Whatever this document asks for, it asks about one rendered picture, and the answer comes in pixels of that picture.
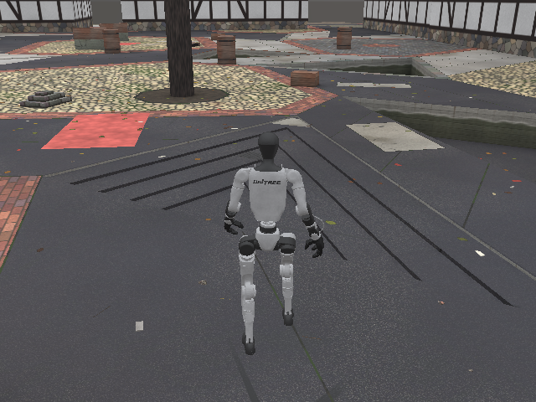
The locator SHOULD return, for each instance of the left robot foot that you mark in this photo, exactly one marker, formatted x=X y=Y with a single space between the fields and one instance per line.
x=249 y=347

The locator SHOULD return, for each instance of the right robot upper arm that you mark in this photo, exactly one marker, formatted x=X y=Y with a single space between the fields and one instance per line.
x=293 y=176

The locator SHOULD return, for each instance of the right robot thigh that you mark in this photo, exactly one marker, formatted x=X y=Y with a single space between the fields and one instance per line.
x=287 y=245

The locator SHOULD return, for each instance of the left robot hand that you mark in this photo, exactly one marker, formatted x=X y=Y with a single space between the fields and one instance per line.
x=230 y=230

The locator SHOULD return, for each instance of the right robot hand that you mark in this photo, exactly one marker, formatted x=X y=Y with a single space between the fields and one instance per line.
x=319 y=245

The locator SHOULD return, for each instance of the left robot upper arm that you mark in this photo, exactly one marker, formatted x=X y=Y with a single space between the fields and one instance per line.
x=237 y=189

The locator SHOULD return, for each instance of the robot right forearm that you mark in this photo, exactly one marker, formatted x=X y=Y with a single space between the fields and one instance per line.
x=310 y=224

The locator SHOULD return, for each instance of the robot left forearm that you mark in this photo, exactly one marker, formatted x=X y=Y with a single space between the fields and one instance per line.
x=229 y=216

